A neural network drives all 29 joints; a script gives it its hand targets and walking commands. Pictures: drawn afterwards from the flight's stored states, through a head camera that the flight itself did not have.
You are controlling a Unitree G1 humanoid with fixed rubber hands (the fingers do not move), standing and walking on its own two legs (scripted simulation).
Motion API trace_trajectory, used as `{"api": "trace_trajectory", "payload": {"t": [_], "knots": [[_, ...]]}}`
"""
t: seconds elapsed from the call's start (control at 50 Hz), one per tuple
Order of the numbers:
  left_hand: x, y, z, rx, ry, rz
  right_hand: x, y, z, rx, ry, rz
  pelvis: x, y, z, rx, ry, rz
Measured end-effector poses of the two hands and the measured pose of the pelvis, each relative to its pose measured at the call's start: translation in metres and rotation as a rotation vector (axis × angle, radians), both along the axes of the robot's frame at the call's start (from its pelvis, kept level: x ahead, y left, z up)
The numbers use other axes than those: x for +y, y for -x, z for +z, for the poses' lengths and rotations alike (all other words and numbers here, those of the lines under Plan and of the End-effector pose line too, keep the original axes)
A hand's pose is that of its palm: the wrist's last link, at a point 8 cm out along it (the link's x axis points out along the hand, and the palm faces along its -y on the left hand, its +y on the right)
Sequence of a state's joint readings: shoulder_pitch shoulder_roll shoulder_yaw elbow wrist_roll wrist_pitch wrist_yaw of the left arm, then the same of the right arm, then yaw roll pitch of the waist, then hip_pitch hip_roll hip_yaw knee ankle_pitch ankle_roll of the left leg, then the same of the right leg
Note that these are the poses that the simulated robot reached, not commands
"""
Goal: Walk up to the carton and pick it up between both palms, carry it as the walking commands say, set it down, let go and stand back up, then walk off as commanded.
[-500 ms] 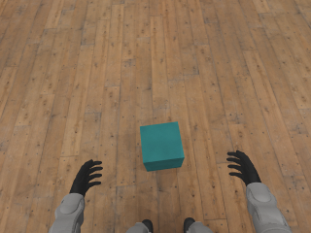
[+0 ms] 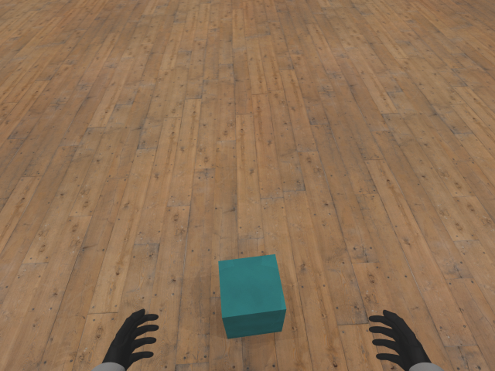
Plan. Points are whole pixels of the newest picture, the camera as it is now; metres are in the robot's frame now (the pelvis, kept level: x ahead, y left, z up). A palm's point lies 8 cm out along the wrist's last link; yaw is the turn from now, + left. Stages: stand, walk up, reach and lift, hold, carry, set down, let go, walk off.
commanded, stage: let go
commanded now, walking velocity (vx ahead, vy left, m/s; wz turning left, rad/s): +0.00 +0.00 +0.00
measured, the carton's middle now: (250, 297) +0.49 +0.03 -0.65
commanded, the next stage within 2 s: stand in 0.18 s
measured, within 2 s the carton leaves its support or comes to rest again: neither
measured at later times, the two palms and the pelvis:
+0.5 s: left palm out of the picture +0.11 +0.28 -0.11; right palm out of the picture +0.12 -0.25 -0.11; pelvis +0.04 +0.01 -0.01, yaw +2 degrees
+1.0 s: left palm out of the picture +0.05 +0.27 -0.14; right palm out of the picture +0.08 -0.24 -0.14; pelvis +0.05 +0.01 -0.01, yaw +3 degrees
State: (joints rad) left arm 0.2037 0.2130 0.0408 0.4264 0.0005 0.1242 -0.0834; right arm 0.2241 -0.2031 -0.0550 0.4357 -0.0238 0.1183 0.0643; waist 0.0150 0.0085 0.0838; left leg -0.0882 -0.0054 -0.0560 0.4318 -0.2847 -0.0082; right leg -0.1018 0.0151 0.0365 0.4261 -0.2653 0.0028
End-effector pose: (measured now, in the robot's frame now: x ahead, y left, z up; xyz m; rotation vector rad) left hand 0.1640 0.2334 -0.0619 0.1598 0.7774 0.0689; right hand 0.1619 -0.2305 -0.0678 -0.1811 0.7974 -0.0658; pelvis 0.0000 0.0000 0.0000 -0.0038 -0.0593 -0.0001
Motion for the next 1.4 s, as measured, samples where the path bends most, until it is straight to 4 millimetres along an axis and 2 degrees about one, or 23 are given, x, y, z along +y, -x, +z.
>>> {"api": "trace_trajectory", "payload": {"t": [0.12,0.22,0.32,0.38,0.6,0.78,1.14,1.4], "knots": [[0.002,0.001,-0.002,0.022,-0.015,0.004,0.004,0.001,0.000,-0.006,-0.003,-0.014,0.004,0.000,-0.001,-0.004,0.001,-0.001],[0.009,0.008,-0.010,0.026,-0.062,0.010,0.004,0.012,-0.008,0.011,0.039,-0.018,0.006,-0.002,-0.003,0.020,0.001,0.008],[0.029,0.030,-0.031,0.074,-0.117,0.041,-0.014,0.038,-0.027,0.112,0.106,-0.037,0.008,-0.013,-0.007,0.083,-0.003,0.019],[0.038,0.042,-0.041,0.124,-0.124,0.063,-0.020,0.045,-0.034,0.161,0.118,-0.046,0.009,-0.022,-0.008,0.103,-0.003,0.024],[0.050,0.055,-0.059,0.247,-0.134,0.124,-0.019,0.034,-0.051,0.242,0.126,-0.052,0.013,-0.049,-0.013,0.124,0.000,0.037],[0.048,0.076,-0.071,0.364,-0.127,0.151,-0.016,0.046,-0.063,0.340,0.123,-0.062,0.013,-0.057,-0.015,0.112,0.001,0.042],[0.028,0.143,-0.086,0.594,-0.081,0.174,-0.006,0.111,-0.074,0.555,0.106,-0.080,0.012,-0.049,-0.009,0.068,0.003,0.053],[0.010,0.180,-0.089,0.683,-0.045,0.181,0.004,0.146,-0.078,0.641,0.080,-0.078,0.010,-0.036,-0.006,0.049,0.002,0.058]]}}
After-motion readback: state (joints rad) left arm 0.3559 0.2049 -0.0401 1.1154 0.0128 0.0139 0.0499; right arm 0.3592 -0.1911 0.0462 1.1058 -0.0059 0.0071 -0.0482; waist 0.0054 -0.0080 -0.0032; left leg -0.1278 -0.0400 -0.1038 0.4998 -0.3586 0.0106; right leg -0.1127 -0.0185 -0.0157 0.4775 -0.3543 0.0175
